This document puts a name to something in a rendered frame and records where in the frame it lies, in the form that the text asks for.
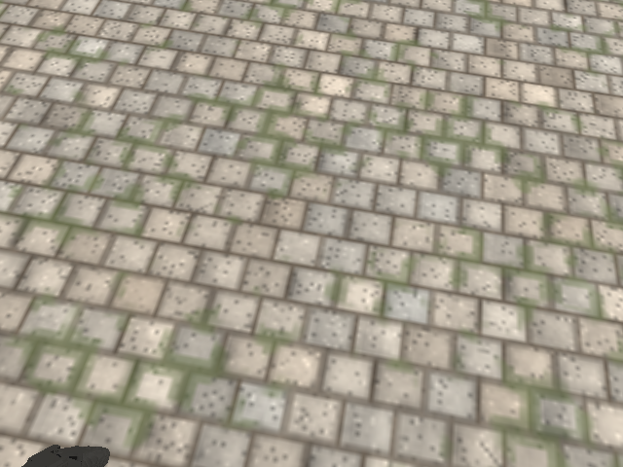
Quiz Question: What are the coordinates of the left robot hand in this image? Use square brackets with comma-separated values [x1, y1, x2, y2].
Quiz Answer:
[21, 445, 110, 467]

